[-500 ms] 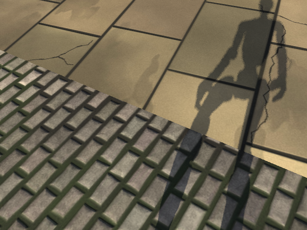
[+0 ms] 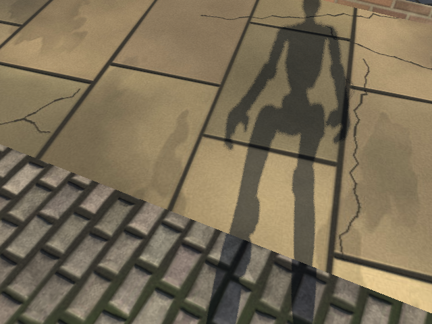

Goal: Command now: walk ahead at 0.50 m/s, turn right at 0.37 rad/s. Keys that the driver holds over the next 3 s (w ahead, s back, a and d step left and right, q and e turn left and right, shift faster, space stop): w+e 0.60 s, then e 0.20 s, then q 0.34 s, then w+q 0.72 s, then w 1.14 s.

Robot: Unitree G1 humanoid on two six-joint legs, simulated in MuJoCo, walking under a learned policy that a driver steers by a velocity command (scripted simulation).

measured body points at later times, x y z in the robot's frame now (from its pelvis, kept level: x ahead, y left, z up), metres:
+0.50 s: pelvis +0.30 -0.09 -0.02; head +0.31 -0.09 +0.43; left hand +0.47 +0.13 -0.15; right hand +0.24 -0.33 -0.16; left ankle +0.14 +0.09 -0.64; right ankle +0.35 -0.19 -0.74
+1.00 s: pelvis +0.51 -0.13 -0.01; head +0.53 -0.13 +0.44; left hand +0.76 +0.03 -0.12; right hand +0.49 -0.41 -0.13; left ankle +0.63 -0.07 -0.74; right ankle +0.43 -0.24 -0.71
